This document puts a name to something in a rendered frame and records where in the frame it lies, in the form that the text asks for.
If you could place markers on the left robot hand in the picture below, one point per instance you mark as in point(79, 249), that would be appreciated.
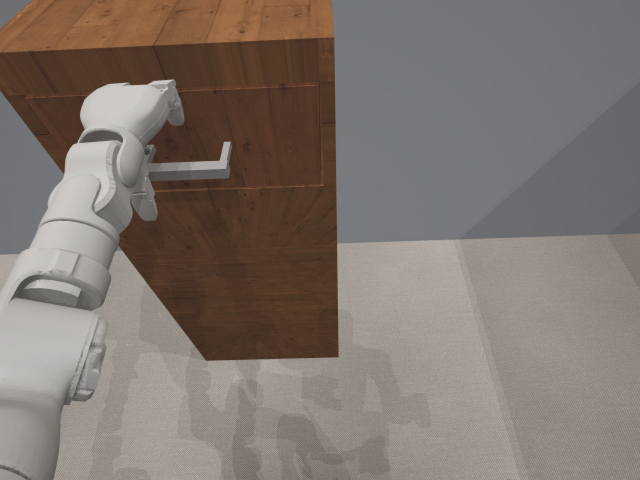
point(142, 110)

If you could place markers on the cabinet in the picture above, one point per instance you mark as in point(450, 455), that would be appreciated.
point(247, 272)

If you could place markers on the robot left forearm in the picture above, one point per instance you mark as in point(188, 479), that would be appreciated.
point(69, 258)

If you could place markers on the drawer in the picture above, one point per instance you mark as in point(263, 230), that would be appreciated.
point(274, 130)

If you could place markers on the left robot upper arm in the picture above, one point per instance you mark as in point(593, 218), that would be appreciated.
point(50, 355)

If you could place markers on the handle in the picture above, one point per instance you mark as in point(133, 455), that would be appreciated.
point(189, 170)

